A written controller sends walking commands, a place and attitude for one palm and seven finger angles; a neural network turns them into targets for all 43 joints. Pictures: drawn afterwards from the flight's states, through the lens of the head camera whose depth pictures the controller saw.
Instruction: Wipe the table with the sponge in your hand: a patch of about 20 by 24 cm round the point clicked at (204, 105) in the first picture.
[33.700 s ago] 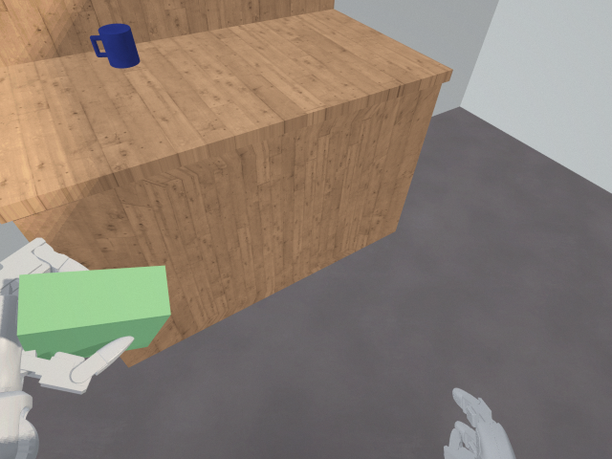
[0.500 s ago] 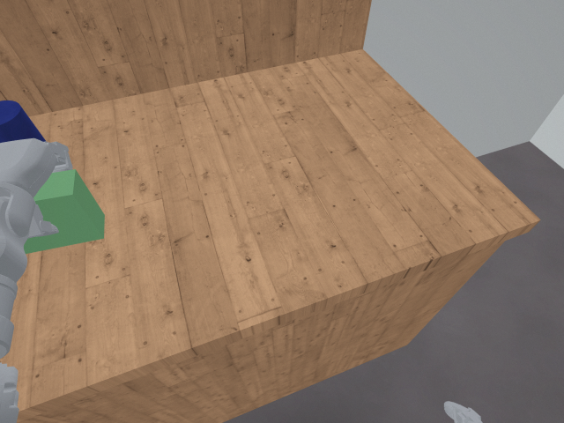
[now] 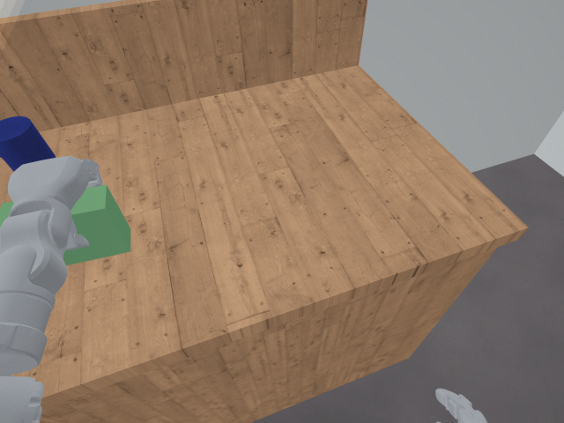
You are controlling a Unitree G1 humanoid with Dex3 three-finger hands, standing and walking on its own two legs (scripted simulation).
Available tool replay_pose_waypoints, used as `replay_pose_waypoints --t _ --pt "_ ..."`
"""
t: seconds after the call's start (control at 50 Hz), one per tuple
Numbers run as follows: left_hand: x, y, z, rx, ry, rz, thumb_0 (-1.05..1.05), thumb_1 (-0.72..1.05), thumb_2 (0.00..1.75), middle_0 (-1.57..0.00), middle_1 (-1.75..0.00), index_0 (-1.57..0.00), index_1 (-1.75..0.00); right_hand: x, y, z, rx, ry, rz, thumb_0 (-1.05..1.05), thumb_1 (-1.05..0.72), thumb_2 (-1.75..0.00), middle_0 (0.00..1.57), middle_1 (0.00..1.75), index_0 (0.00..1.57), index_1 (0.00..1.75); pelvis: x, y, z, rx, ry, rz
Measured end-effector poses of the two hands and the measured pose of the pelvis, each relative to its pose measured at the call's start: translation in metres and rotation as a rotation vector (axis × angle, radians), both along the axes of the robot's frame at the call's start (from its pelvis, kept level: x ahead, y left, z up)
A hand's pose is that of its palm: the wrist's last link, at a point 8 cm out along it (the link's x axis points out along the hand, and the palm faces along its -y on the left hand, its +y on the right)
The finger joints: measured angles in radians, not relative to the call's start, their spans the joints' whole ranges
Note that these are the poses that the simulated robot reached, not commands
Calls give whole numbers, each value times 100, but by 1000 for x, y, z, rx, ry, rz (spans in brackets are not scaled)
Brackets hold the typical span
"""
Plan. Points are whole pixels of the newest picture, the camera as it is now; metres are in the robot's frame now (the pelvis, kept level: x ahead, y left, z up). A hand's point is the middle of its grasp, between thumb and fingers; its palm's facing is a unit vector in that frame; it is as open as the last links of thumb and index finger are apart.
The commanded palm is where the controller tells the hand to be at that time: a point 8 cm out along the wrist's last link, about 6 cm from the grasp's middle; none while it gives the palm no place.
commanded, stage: wipe back along the middle lane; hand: left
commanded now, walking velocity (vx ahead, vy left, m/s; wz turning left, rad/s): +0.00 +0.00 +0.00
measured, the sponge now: (76, 236) +0.35 +0.35 +0.06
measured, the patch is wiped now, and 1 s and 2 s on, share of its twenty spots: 0.70 0.75 0.80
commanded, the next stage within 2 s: slide across to the third lane in 1.38 s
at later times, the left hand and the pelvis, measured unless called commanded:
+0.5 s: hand (75, 238) +0.31 +0.31 +0.11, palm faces -0.02 -0.01 -1.00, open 9.2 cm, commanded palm +0.28 +0.30 +0.14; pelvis +0.00 -0.02 +0.00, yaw +0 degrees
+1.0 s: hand (74, 264) +0.28 +0.29 +0.11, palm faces +0.07 -0.04 -1.00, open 9.2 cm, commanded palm +0.23 +0.28 +0.14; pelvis +0.00 -0.01 +0.00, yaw -1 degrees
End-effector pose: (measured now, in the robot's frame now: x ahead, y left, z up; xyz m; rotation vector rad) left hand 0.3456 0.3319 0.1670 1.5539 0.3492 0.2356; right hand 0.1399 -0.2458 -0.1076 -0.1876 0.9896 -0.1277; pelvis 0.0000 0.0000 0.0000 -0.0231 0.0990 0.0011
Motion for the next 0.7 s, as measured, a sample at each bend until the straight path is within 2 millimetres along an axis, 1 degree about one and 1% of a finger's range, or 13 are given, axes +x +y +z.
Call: replay_pose_waypoints --t 0.08,0.14,0.2,0.28,0.38,0.5,0.7 --pt "-11 -6 -2 -17 -20 -6 0 -46 108 -83 -145 -83 -148 -8 -12 -3 1 19 -18 1 -90 -90 20 30 20 30 2 -4 0 2 -8 -9" --pt "-20 -8 -3 -19 -35 3 -1 -46 108 -83 -146 -83 -148 -10 -18 -5 -1 27 -23 1 -91 -90 20 30 20 30 2 -8 0 3 -13 -13" --pt "-27 -10 -3 -8 -40 16 -1 -46 108 -83 -146 -82 -149 -8 -23 -5 -1 21 -25 1 -91 -90 20 30 20 30 0 -11 -1 5 -18 -11" --pt "-33 -12 -3 -5 -41 34 -1 -45 108 -82 -146 -82 -149 -1 -24 -3 1 -6 -22 1 -91 -90 20 30 20 30 -2 -14 -1 6 -23 -8" --pt "-40 -19 -3 -5 -41 34 -1 -45 108 -82 -147 -81 -150 12 -22 1 15 -58 -13 1 -91 -90 20 30 20 30 -3 -16 -2 6 -29 -8" --pt "-49 -27 -4 -4 -54 18 -1 -45 108 -81 -148 -81 -150 26 -13 6 35 -107 9 1 -91 -90 20 30 20 30 -4 -16 -2 8 -37 -7" --pt "-62 -34 -5 -6 -83 11 0 -45 109 -81 -148 -81 -151 38 1 10 59 -142 41 1 -91 -90 20 30 20 30 -3 -13 -2 8 -45 -10"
